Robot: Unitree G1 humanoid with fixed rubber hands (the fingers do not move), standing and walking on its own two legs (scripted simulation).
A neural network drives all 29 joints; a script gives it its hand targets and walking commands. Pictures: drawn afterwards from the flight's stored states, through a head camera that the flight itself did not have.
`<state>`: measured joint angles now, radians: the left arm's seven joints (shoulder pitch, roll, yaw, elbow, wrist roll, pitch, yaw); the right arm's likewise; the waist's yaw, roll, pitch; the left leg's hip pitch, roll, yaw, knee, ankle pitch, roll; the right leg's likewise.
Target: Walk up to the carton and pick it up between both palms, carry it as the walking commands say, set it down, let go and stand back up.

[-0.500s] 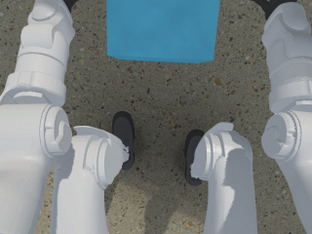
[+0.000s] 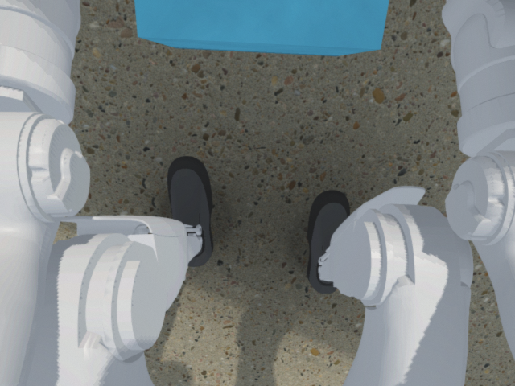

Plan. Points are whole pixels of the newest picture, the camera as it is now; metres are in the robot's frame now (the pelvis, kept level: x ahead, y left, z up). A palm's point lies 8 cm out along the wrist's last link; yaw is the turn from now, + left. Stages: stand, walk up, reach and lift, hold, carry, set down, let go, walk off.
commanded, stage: reach and lift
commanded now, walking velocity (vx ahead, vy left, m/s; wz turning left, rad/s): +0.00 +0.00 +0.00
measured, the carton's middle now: out of the picture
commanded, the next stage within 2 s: none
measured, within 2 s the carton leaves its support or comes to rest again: leaves its support in 1.54 s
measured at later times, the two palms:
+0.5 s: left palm out of the picture +0.58 +0.16 -0.19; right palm out of the picture +0.55 -0.20 -0.20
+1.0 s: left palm out of the picture +0.58 +0.15 -0.19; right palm out of the picture +0.55 -0.19 -0.19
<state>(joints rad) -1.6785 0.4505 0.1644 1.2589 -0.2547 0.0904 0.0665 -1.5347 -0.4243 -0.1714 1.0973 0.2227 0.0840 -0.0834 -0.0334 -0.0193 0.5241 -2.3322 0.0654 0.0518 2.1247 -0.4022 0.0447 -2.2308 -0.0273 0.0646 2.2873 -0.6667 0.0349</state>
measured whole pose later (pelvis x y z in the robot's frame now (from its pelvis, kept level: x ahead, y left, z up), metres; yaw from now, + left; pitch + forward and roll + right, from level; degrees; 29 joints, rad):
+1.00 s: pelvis +0.00 +0.00 +0.00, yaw +0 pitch +35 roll +1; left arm -1.68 0.44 0.07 1.27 -0.25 0.08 0.05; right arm -1.59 -0.34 -0.16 1.13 0.20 0.08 -0.08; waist -0.05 -0.02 0.52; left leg -2.33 0.07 0.05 2.13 -0.40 0.04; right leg -2.23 -0.02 0.06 2.29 -0.66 0.03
